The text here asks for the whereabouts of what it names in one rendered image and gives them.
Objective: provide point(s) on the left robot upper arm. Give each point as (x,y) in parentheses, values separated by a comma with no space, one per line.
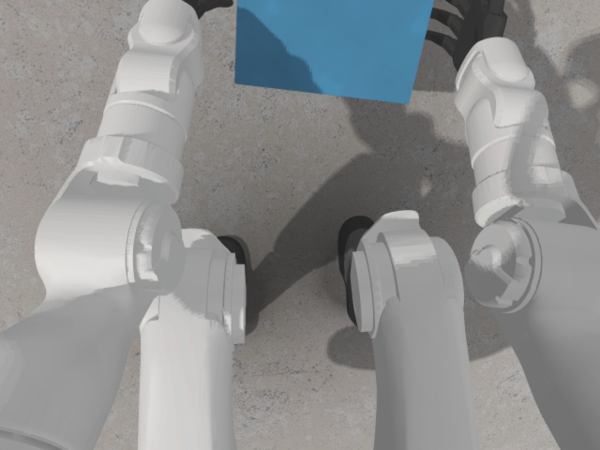
(103,259)

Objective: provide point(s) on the robot right shin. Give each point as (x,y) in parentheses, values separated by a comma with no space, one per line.
(409,219)

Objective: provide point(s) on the left robot hand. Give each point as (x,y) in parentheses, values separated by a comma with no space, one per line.
(201,6)

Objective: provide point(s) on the carton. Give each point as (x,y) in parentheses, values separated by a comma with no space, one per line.
(367,49)

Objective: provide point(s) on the right robot hand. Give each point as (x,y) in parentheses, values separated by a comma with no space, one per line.
(482,19)

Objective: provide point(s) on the right robot forearm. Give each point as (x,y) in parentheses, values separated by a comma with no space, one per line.
(512,150)

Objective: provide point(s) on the right robot upper arm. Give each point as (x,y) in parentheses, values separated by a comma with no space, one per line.
(541,282)

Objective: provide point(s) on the left robot thigh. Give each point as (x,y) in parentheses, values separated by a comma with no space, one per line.
(186,375)

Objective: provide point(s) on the left robot forearm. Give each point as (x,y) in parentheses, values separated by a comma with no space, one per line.
(139,144)

